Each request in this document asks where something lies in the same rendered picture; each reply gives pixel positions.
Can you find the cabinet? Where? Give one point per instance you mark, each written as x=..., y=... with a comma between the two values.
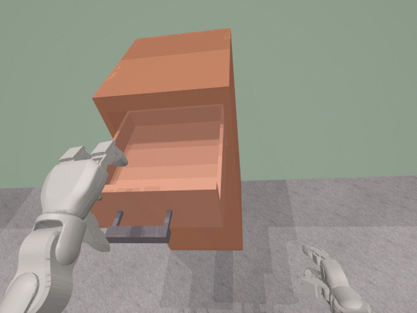
x=171, y=71

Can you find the robot left forearm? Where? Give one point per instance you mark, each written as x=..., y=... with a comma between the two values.
x=43, y=282

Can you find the robot right forearm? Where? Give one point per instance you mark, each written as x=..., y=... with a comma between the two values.
x=344, y=299

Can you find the left robot hand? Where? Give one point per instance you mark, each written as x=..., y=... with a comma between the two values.
x=74, y=185

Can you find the handle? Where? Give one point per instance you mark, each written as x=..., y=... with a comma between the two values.
x=139, y=234

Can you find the right robot hand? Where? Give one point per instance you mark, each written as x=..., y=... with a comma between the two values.
x=319, y=284

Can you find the drawer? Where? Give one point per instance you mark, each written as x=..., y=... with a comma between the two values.
x=176, y=160

